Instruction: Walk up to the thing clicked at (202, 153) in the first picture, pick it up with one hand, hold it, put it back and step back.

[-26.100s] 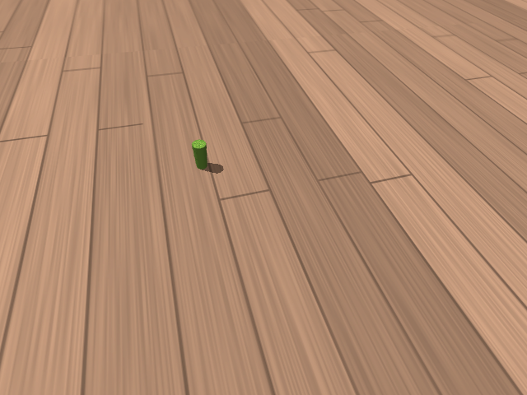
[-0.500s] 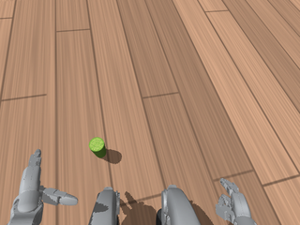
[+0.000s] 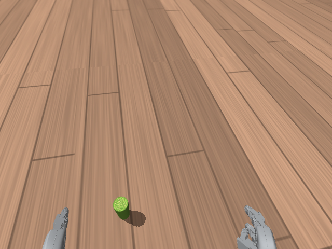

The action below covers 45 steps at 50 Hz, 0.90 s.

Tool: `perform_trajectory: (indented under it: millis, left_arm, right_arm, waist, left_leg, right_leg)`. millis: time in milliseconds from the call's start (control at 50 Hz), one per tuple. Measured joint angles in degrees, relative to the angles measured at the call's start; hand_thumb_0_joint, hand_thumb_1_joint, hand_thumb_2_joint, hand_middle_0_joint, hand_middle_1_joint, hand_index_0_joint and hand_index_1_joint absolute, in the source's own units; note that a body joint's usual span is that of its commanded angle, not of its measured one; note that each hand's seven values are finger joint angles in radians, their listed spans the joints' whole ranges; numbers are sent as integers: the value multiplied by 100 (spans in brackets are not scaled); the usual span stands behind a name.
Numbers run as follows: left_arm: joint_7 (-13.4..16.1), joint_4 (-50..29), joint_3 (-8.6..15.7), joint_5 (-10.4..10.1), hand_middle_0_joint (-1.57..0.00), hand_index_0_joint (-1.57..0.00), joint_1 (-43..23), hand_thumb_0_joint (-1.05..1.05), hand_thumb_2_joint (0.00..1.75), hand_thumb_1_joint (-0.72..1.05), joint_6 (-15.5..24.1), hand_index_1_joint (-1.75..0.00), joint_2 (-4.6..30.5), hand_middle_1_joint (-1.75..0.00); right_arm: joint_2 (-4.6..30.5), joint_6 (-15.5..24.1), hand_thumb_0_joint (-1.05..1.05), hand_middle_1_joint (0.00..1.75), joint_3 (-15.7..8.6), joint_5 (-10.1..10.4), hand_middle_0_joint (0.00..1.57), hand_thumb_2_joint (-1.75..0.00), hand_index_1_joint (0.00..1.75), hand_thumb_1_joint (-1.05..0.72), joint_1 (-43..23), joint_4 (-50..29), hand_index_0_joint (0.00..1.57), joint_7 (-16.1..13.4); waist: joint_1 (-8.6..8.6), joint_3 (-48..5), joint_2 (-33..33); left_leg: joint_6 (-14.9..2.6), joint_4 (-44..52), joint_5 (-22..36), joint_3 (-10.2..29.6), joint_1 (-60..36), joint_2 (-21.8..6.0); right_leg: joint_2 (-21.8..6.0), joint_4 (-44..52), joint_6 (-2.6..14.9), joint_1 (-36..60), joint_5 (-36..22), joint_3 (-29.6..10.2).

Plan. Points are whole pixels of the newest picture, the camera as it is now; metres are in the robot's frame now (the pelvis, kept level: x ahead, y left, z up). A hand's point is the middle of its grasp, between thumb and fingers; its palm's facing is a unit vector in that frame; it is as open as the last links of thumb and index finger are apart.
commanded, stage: home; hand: left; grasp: from the side
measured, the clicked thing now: (122, 209) +0.45 +0.20 -0.64
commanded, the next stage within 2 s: stand in 1.52 s
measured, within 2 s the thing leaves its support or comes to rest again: neither
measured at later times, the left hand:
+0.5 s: hand (85, 247) +0.17 +0.18 -0.05, palm faces +0.11 -0.95 -0.29, open 17.6 cm
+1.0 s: hand out of the picture +0.16 +0.17 -0.05, palm faces +0.11 -0.95 -0.29, open 17.5 cm
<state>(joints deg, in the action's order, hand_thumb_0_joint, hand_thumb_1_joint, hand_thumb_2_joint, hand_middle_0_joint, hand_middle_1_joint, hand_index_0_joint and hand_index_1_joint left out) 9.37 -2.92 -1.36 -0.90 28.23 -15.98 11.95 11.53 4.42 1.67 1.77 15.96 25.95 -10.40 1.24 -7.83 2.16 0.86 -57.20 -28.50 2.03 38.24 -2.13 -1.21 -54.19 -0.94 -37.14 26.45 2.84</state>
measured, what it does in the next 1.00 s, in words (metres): stands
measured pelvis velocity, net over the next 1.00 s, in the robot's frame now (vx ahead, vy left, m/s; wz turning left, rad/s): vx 0.00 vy -0.01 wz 0.00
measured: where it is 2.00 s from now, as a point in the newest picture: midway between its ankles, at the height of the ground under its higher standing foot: outside the picture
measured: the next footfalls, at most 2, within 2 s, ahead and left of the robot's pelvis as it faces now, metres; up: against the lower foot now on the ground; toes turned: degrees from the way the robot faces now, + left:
none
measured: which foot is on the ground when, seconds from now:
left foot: down 0.00-1.00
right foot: down 0.00-1.00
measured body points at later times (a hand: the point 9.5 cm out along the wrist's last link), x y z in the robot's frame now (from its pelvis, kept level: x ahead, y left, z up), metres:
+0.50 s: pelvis +0.00 +0.00 +0.00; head +0.03 +0.00 +0.45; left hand +0.16 +0.23 -0.03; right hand +0.16 -0.24 -0.07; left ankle +0.00 +0.13 -0.68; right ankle +0.01 -0.13 -0.68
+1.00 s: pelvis +0.00 -0.01 +0.01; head +0.03 -0.01 +0.46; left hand +0.16 +0.22 -0.03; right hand +0.16 -0.25 -0.07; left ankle +0.00 +0.13 -0.68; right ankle +0.01 -0.13 -0.68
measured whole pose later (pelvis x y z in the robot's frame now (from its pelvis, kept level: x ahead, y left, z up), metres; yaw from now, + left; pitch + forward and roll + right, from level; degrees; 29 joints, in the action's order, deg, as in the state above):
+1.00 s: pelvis +0.00 -0.01 +0.01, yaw +0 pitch +8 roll -1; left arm 8.1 0.6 -0.7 -0.2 26.1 -15.2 11.1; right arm 11.7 7.3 1.4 0.7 15.4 29.1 -10.0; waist 1.0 -5.5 1.6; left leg 1.5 -54.5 -27.2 2.2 35.3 -2.4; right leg -0.9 -52.1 -0.3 -34.5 25.6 3.1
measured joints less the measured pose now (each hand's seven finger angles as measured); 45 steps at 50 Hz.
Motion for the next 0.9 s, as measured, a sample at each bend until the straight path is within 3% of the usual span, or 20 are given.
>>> perform_trajectory:
  millis: [220, 900]
  left_arm:
    - [-42, 123, 33, 60, -5, -5, -96, -1, 6, -55, 19, -5, -12, -5]
    - [-118, 379, 62, 71, -5, -5, -230, -1, 5, -55, 91, -5, -80, -5]
  right_arm:
    - [0, 193, 1, 31, 13, -100, 21, -90, 30, -90, -85, 121, 21, 8]
    - [10, 273, 1, 31, -28, -112, 21, -90, 30, -90, -51, 321, 21, 40]
  waist:
    - [-44, 185, -75]
    - [-16, 217, -43]
  left_leg:
    - [14, 77, 28, 38, -137, 5]
    - [56, 248, 112, 17, -306, -25]
  right_leg:
    - [-2, 99, 8, 164, -25, 40]
    - [30, 196, 52, 284, -79, 20]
